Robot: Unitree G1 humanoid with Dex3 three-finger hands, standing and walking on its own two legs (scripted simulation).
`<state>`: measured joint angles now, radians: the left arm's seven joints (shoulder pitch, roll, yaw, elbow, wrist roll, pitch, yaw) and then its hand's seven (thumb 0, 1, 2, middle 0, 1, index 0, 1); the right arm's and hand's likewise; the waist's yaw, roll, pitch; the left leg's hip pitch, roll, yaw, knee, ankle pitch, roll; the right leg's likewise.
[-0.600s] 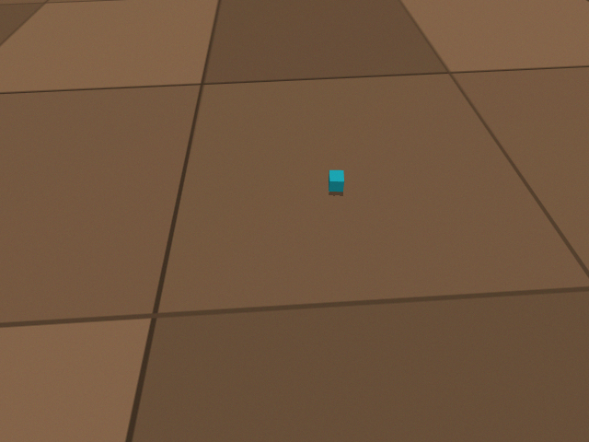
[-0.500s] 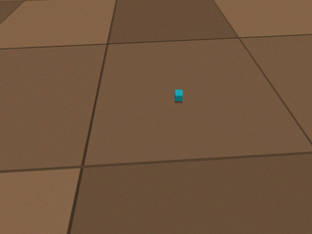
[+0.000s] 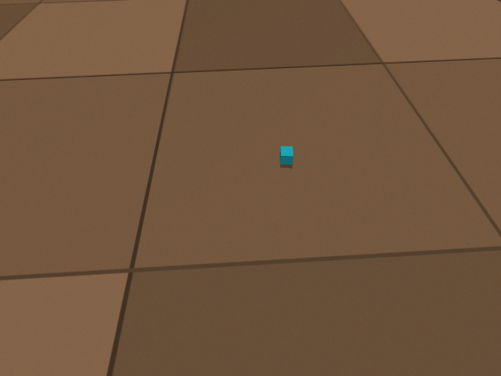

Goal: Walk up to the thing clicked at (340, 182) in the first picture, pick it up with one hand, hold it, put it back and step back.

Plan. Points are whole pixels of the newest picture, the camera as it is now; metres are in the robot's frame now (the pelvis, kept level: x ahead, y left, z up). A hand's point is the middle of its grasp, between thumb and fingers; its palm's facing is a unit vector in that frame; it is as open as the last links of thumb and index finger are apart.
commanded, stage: stand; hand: left
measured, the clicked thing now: (286, 155) +1.37 -0.16 -0.75
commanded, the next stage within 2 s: walk up in 0.52 s
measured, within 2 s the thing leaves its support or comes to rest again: neither
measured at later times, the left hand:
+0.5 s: hand out of the picture +0.07 +0.25 -0.16, palm faces -0.03 -0.94 -0.33, open 7.3 cm
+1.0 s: hand (165, 357) +0.19 +0.18 -0.14, palm faces -0.13 -0.91 -0.39, open 7.3 cm
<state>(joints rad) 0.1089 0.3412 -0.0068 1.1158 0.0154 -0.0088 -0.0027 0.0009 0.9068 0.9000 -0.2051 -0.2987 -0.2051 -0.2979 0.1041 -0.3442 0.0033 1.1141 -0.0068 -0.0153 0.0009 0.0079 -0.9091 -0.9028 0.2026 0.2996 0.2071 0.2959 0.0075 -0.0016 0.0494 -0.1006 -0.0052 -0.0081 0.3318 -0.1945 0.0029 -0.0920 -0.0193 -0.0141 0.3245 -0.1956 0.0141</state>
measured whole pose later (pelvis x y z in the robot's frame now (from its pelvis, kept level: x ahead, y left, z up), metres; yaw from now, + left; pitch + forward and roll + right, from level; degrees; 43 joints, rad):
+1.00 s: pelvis +0.11 -0.09 -0.02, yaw -9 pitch -3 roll -1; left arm 0.31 0.39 0.06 0.93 0.02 -0.05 -0.07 0.00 0.91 0.90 -0.20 -0.30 -0.20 -0.30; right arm 0.23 -0.46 -0.08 0.97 -0.02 -0.03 0.06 0.01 -0.91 -0.90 0.20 0.30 0.20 0.30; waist 0.04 0.07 0.06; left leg -0.39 0.07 0.03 1.05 -0.38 0.02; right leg -0.22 0.00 -0.04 0.54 -0.27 -0.02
